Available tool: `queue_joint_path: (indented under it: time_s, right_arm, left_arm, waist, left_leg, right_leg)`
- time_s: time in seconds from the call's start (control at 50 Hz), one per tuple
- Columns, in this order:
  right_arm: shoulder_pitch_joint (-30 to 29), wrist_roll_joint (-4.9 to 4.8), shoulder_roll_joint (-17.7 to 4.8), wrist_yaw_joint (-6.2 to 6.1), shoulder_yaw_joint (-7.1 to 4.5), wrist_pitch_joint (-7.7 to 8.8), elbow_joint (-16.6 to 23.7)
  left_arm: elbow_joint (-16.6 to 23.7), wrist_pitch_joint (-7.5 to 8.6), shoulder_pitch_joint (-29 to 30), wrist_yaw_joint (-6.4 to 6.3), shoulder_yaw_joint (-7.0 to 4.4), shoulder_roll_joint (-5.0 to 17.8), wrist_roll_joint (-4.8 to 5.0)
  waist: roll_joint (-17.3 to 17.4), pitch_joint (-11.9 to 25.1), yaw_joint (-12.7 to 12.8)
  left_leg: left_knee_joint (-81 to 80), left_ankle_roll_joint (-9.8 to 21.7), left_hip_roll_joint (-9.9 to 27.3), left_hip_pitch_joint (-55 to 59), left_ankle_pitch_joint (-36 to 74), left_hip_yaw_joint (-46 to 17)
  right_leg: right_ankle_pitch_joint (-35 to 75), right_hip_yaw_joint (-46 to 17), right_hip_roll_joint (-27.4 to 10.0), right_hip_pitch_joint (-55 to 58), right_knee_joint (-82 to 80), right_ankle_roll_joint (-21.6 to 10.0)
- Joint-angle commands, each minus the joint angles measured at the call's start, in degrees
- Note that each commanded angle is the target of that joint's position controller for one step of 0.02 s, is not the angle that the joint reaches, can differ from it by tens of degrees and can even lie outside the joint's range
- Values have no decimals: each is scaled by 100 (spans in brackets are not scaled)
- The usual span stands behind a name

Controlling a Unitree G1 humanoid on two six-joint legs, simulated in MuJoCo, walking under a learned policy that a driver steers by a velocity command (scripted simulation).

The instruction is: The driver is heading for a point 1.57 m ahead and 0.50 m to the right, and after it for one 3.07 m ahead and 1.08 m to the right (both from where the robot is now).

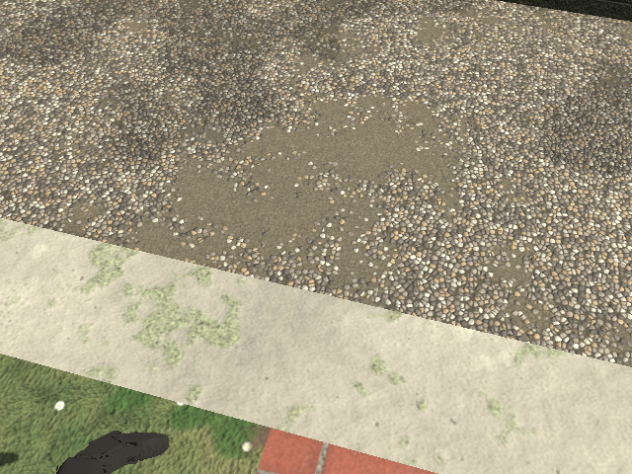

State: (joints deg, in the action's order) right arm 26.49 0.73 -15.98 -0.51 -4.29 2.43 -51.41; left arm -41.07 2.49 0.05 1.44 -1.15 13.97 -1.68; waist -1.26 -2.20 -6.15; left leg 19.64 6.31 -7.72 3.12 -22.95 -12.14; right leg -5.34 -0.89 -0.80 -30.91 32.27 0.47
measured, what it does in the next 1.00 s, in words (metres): walks ahead, turning right: right foot, then left foot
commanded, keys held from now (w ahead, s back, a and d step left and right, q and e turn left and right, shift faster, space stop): w+q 0.08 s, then w+e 0.92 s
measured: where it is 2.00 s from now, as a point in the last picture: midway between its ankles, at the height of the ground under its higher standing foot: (358, 396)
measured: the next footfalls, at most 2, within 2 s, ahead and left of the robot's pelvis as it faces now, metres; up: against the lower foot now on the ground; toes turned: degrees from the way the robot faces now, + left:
right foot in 0.02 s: +0.19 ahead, -0.12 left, +0.00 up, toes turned +2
left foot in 0.48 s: +0.36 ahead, +0.10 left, +0.00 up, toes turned +0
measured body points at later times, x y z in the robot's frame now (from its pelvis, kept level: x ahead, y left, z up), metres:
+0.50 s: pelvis +0.24 +0.01 +0.00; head +0.26 +0.02 +0.45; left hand +0.20 +0.27 -0.14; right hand +0.45 -0.21 -0.08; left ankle +0.32 +0.10 -0.73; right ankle +0.15 -0.12 -0.72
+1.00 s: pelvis +0.43 -0.05 -0.02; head +0.45 -0.06 +0.43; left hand +0.70 +0.11 -0.10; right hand +0.34 -0.30 -0.16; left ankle +0.33 +0.10 -0.70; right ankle +0.51 -0.14 -0.73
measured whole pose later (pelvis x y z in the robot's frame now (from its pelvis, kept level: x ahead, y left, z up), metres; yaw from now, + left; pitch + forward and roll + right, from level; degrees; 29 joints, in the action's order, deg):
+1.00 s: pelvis +0.43 -0.05 -0.02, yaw -19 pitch +1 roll +1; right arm 25.3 0.6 -15.3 -1.4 -2.1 1.0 -45.3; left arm -33.8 -1.8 -6.2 0.4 -2.2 13.3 -0.9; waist -0.1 -1.9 -3.1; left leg 50.0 -1.6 7.1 -8.7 -31.1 13.7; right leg -12.7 4.6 1.9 -29.2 40.2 -8.1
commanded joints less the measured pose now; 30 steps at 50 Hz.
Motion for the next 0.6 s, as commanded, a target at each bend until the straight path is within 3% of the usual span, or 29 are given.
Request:
queue_joint_path:
  time_s: [0.02, 0.04, 0.06, 0.08, 0.1, 0.12, 0.14, 0.18, 0.22, 0.28, 0.32, 0.38, 0.42, 0.44, 0.46, 0.48, 0.5, 0.52, 0.54, 0.56, 0.6]
  right_arm:
    - [-494, -51, -1028, 40, -208, 134, 417]
    - [-379, -94, -516, 69, -62, 180, 629]
    - [368, -232, -227, 55, -18, 138, 781]
    - [236, 14, -702, -14, -69, 40, 568]
    - [-178, 83, -666, 35, -79, 30, 564]
    - [-361, 88, -495, 71, -36, 35, 591]
    - [-415, 115, -374, 112, -6, 9, 601]
    - [-362, 134, -254, 160, 39, -68, 627]
    - [-607, 166, -292, 183, 50, -80, 741]
    - [-1394, 166, -157, 204, 186, -50, 1028]
    - [-1814, 126, 10, 216, 297, -10, 1149]
    - [-2123, 50, -122, 149, 302, 43, 1305]
    - [-1981, 52, -213, 91, 271, 113, 1322]
    - [-1607, 78, -225, 54, 250, 157, 1211]
    - [-1139, 137, -365, -23, 185, 195, 1065]
    - [-403, 254, -744, -108, 81, 247, 1023]
    - [-133, 215, -1352, -147, -36, 157, 1062]
    - [-126, 108, -1109, -129, -28, 56, 983]
    - [-429, 112, -682, -112, 89, 48, 1038]
    - [-744, 91, -404, -81, 159, 83, 1067]
    - [-928, 48, -149, -84, 230, 149, 1073]
  left_arm:
    - [-35, 193, -1525, -156, -326, 1006, -11]
    - [-55, 218, -2437, -264, -417, 1460, -115]
    - [-29, 127, -2172, -243, -512, 1844, -130]
    - [77, 48, -1748, -201, -416, 1238, -37]
    - [91, 57, -1441, -175, -299, 769, 10]
    - [25, 85, -1328, -136, -230, 537, -24]
    - [-88, 134, -1410, -124, -199, 477, -21]
    - [-306, 256, -1627, -79, -197, 520, 9]
    - [-421, 314, -1730, -56, -220, 633, 65]
    - [-492, 237, -1897, -86, -236, 707, 111]
    - [-558, 187, -2067, -95, -256, 782, 114]
    - [-644, 103, -2409, -86, -303, 929, 89]
    - [-603, 45, -2390, -95, -334, 1057, 92]
    - [-570, 14, -2300, -123, -370, 1146, 128]
    - [-516, -1, -2307, -160, -346, 1046, 164]
    - [-356, 34, -2237, -157, -256, 710, 205]
    - [-122, 43, -2597, -161, -118, 119, 225]
    - [-202, -85, -2578, -211, -266, 704, 59]
    - [-196, -152, -2421, -210, -322, 747, 11]
    - [-177, -181, -2305, -169, -311, 619, 7]
    - [-145, -294, -2319, -110, -336, 533, 14]
  waist:
    - [284, 825, 1201]
    - [-402, 1750, 1440]
    - [-1897, 2219, 855]
    - [-801, 1489, 726]
    - [-232, 685, 727]
    - [-30, 358, 666]
    - [-264, 243, 620]
    - [-529, 279, 500]
    - [-499, 298, 417]
    - [-362, 56, 522]
    - [-442, -25, 640]
    - [-394, 105, 750]
    - [-370, 155, 640]
    - [-249, 221, 443]
    - [6, 455, 259]
    - [640, 989, -89]
    - [1697, 1401, 73]
    - [1180, 1133, 35]
    - [696, 491, 213]
    - [584, 168, 364]
    - [891, 75, 552]
  left_leg:
    - [2052, 118, 916, -1045, 4775, -511]
    - [3709, 22, 572, -1799, 2763, -76]
    - [4999, -108, -197, -3377, -1023, 460]
    - [5531, -47, 374, -3857, -564, 420]
    - [5436, -91, 517, -3831, 18, 501]
    - [5190, -141, 644, -3684, 322, 525]
    - [4975, -188, 721, -3538, 385, 529]
    - [4795, -307, 704, -3293, 279, 590]
    - [4447, -412, 806, -3492, 431, 817]
    - [3277, -641, 1091, -3571, 961, 1165]
    - [2411, -719, 1027, -3080, 1276, 1326]
    - [1897, -743, 844, -2644, 1348, 1440]
    - [1502, -672, 782, -2240, 1219, 1376]
    - [1043, -606, 706, -1689, 1390, 1402]
    - [662, -480, 736, -852, 1397, 1303]
    - [225, -204, 1860, 134, 720, 118]
    - [-379, 249, 3238, 1014, 246, -1723]
    - [-445, 580, 3312, 539, -387, -2194]
    - [-455, 549, 3048, 42, -315, -1658]
    - [-606, 439, 2758, -427, 82, -1001]
    - [-778, 232, 2333, -818, 1194, -22]
  right_leg:
    - [-75, -69, 33, 2714, -607, -348]
    - [-1199, -1512, -1413, 4051, -697, -592]
    - [-1388, -4108, -2597, 4848, -1443, -1235]
    - [-2115, -4066, -2364, 4127, -1492, -1212]
    - [-1712, -3124, -2036, 3284, -1590, -1145]
    - [-914, -2383, -1726, 2745, -1704, -1091]
    - [-251, -1878, -1482, 2453, -1773, -1047]
    - [732, -1370, -1238, 2161, -1807, -1107]
    - [1091, -1161, -1122, 2223, -1913, -1246]
    - [1004, -842, -886, 1982, -2145, -1325]
    - [1013, -676, -740, 1674, -2130, -1289]
    - [1244, -927, -903, 1809, -1845, -1277]
    - [1096, -1176, -978, 1875, -1526, -1185]
    - [1045, -1182, -896, 1762, -1174, -1088]
    - [1079, -1104, -658, 1541, -533, -949]
    - [227, -739, -241, 989, 898, -718]
    - [-2532, -89, 529, -372, 2336, -486]
    - [-2849, -197, 337, -912, 3064, -476]
    - [-2471, -372, 107, -1039, 3418, -471]
    - [-2060, -367, -68, -953, 3352, -417]
    - [-1546, -270, -236, -609, 3296, -279]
